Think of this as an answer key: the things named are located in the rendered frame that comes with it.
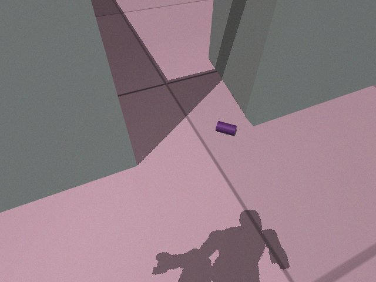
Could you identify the can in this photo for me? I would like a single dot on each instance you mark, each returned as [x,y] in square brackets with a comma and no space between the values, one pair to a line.
[226,128]

